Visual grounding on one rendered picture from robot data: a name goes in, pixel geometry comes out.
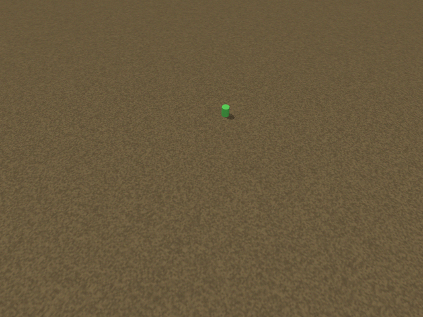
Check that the tin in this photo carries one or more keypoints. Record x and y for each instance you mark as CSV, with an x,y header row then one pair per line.
x,y
225,110

